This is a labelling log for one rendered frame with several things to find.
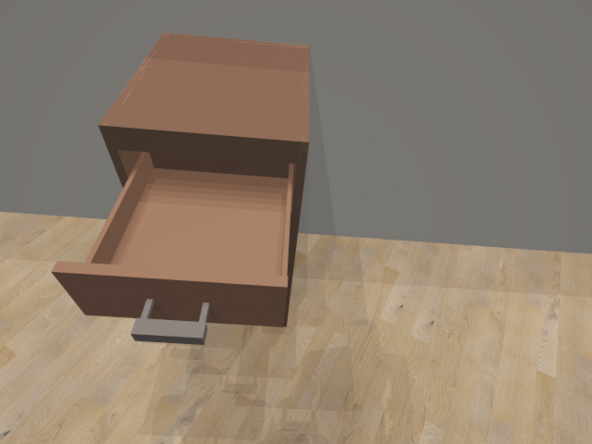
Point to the drawer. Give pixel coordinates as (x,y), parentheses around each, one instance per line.
(187,230)

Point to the cabinet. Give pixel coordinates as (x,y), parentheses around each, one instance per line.
(217,97)

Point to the handle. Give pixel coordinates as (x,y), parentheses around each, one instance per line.
(170,331)

